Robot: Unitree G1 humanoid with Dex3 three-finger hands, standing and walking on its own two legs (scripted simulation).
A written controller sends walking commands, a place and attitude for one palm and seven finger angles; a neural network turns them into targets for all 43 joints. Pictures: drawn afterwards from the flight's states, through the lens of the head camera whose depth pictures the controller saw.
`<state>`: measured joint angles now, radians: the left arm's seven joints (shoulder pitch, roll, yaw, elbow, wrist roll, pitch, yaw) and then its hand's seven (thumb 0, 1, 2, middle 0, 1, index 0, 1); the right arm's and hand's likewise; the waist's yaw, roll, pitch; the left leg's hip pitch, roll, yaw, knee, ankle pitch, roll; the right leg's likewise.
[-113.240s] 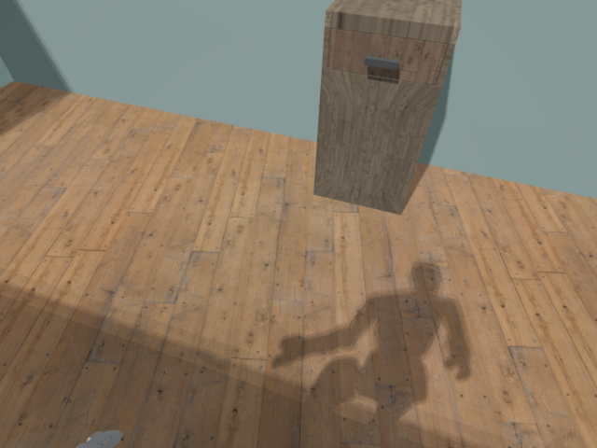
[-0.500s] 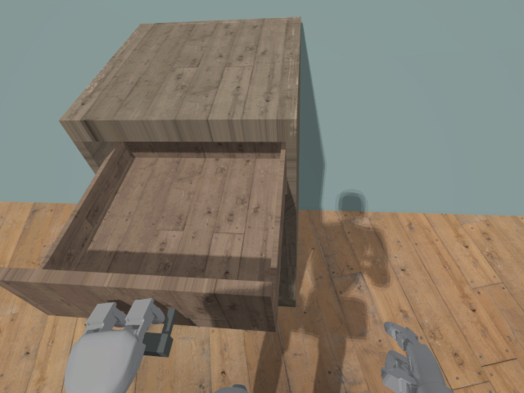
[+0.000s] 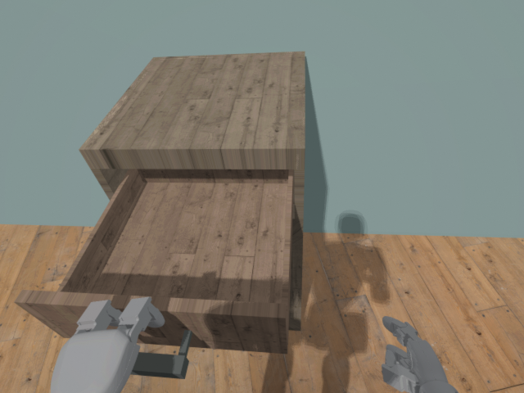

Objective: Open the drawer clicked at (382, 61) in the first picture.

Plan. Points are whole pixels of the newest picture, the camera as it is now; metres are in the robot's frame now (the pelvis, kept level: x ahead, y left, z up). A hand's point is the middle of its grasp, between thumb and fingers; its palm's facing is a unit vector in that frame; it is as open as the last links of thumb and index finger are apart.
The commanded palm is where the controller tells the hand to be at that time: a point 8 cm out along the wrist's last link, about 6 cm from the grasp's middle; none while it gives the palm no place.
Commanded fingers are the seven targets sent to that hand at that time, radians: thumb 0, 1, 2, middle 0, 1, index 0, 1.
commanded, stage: lift the hand off the handle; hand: left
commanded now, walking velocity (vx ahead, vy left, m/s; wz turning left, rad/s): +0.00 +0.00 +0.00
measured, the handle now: (151, 349) +0.18 +0.20 -0.01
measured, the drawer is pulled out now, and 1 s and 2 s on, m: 0.29 0.29 0.29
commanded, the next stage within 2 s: draw the hand back to the body in 0.66 s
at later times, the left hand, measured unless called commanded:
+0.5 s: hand (98, 340) +0.15 +0.21 +0.12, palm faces +0.11 -0.18 -0.98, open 13.8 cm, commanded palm +0.11 +0.20 +0.19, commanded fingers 0.00 -0.50 0.30 -0.30 -1.20 -0.30 -1.20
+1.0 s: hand (73, 338) +0.14 +0.22 +0.14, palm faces +0.14 -0.15 -0.98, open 13.8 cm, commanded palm +0.11 +0.22 +0.20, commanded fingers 0.00 -0.50 0.30 -0.30 -1.20 -0.30 -1.20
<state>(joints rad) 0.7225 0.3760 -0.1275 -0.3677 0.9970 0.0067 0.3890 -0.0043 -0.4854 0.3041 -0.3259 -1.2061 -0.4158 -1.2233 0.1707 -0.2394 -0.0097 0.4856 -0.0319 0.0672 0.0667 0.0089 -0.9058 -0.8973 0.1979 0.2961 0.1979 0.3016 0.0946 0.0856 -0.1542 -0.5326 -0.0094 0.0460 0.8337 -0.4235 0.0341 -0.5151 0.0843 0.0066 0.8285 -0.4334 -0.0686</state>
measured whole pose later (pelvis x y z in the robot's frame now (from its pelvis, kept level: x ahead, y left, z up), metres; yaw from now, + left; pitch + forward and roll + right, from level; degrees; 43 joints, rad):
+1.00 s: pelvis +0.00 +0.02 +0.02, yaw -1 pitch +0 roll -1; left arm 0.71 0.46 -0.05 -0.66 0.92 0.11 0.17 0.00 -0.49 0.30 -0.32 -1.21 -0.32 -1.20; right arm 0.17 -0.25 0.04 0.46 0.02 0.11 0.07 0.01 -0.91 -0.90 0.20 0.30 0.20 0.30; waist 0.13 0.12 -0.09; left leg -0.31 -0.01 0.05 0.65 -0.35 0.05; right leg -0.27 0.09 0.03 0.60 -0.33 -0.04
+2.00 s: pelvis +0.01 +0.01 +0.04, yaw +3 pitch -2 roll -1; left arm 0.59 0.34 0.26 -0.53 -0.06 -0.08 0.12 0.00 0.32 0.65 -0.25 -0.68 -0.25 -0.67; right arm 0.18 -0.22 0.02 0.63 0.01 -0.10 -0.06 0.01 -0.90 -0.90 0.20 0.30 0.20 0.30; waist 0.05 0.06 0.01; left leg -0.14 -0.04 0.00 0.43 -0.25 0.05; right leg -0.08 0.06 -0.01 0.37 -0.25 -0.04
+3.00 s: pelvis -0.03 +0.02 +0.03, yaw +1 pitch +2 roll +0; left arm 0.69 0.44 0.38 -0.65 -0.04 -0.15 0.17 0.01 0.89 0.90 -0.22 -0.31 -0.21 -0.30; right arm 0.16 -0.19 -0.02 0.53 -0.01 -0.03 -0.07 0.01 -0.90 -0.90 0.20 0.30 0.20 0.30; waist -0.02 -0.04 0.01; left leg -0.34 -0.05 0.03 0.52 -0.23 0.06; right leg -0.32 0.04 0.00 0.58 -0.32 -0.02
